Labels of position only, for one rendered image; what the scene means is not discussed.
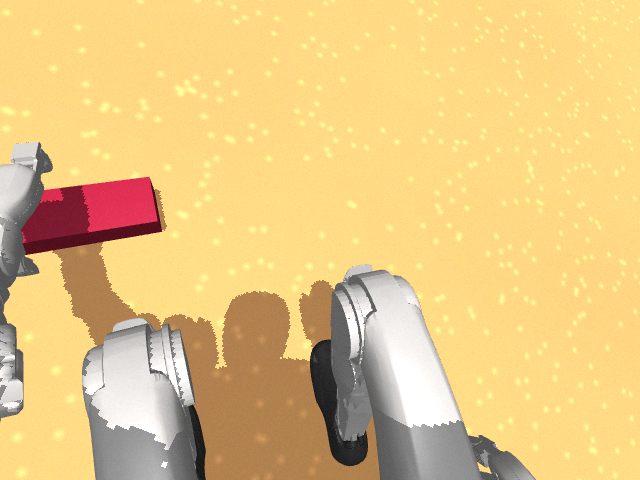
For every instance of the right robot hand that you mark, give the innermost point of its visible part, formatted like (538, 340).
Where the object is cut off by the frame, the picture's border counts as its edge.
(503, 465)

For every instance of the right robot foot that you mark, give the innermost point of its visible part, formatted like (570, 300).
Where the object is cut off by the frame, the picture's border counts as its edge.
(325, 389)

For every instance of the left robot arm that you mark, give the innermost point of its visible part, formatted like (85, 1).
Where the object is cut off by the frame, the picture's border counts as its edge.
(11, 358)

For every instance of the left robot foot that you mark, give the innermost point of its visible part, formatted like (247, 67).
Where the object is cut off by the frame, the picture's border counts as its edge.
(199, 441)

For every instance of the left robot hand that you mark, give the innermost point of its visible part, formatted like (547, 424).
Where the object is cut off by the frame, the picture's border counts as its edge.
(21, 190)

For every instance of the carton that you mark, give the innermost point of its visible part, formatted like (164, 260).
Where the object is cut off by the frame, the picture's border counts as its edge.
(87, 214)

